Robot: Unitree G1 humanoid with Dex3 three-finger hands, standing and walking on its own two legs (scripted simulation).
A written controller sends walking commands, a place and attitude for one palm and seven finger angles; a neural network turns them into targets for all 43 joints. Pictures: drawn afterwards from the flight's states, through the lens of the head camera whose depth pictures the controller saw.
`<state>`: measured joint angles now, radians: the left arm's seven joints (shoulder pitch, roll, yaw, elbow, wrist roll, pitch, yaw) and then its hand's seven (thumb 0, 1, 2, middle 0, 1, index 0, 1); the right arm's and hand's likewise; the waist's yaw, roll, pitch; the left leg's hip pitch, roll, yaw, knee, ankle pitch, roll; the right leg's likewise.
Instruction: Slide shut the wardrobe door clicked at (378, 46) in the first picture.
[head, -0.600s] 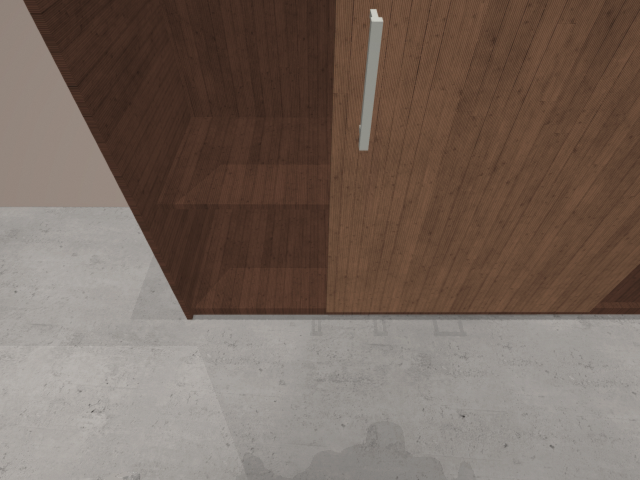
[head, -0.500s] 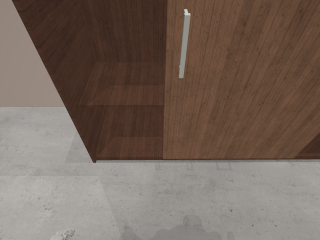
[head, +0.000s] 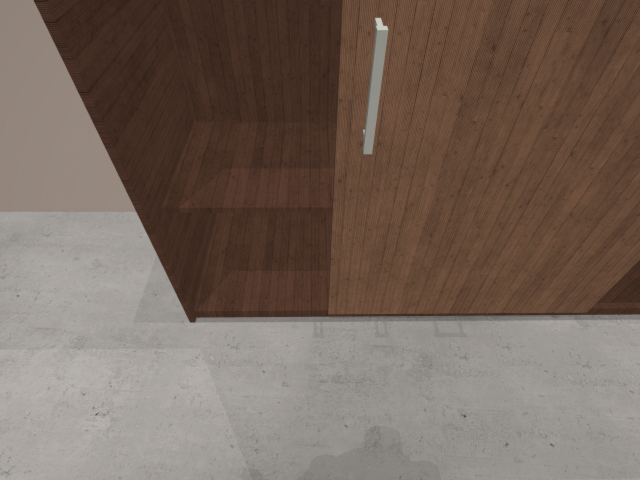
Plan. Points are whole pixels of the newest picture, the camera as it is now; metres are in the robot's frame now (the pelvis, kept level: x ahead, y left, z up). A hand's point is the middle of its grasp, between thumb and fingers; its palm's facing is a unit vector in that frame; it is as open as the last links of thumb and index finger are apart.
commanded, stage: stand and wait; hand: right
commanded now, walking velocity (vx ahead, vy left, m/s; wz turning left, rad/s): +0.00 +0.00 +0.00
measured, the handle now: (372, 91) +0.73 -0.05 +0.13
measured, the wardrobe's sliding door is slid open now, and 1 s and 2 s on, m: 0.48 0.48 0.48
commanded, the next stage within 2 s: look at it before walking up in 0.22 s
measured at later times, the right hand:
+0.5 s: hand out of the picture +0.07 -0.22 -0.16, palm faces -0.03 +0.95 -0.30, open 7.3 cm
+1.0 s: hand out of the picture +0.06 -0.22 -0.16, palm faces -0.03 +0.95 -0.31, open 7.3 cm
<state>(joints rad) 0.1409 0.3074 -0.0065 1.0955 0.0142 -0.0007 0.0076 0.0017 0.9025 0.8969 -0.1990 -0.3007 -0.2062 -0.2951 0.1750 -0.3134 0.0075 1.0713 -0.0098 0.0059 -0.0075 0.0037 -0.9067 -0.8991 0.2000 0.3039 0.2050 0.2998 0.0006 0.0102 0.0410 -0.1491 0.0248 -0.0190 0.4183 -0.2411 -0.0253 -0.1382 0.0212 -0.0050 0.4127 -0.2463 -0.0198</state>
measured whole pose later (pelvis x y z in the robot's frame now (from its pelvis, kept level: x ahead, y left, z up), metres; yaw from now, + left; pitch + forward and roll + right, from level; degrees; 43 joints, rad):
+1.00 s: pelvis +0.00 +0.01 +0.00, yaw +0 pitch -1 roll +0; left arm 0.14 0.31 -0.01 1.13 0.02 -0.01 0.01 0.00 0.90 0.90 -0.20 -0.30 -0.21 -0.30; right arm 0.16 -0.31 0.00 1.09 -0.01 -0.01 -0.01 0.00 -0.91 -0.90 0.20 0.30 0.20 0.30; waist 0.00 0.01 0.03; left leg -0.14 0.01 -0.02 0.37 -0.21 -0.01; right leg -0.12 0.00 -0.01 0.36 -0.21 0.00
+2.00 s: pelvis +0.24 +0.00 -0.02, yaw +3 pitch -2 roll +1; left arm 0.20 0.14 0.04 1.02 0.03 0.00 0.04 0.01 0.94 0.90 -0.19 -0.30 -0.20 -0.29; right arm 0.17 -0.18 -0.06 0.99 -0.01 0.04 -0.04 0.00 -0.93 -0.90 0.20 0.30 0.20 0.30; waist 0.01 0.03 0.07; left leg -0.38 0.02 0.08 0.80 -0.44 0.01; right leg -0.35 -0.05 -0.10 0.68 -0.29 -0.04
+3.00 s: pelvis +0.16 +0.04 +0.00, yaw +4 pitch -1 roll +0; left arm 0.33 0.12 0.01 1.14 0.02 0.01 0.03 0.00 0.91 0.90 -0.20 -0.30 -0.20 -0.29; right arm 0.33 -0.13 -0.02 1.14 -0.01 0.01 -0.03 0.00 -0.91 -0.90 0.20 0.30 0.20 0.30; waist 0.00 0.01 0.01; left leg -0.21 0.01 0.03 0.45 -0.22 0.00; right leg -0.25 -0.03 -0.03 0.43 -0.16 0.01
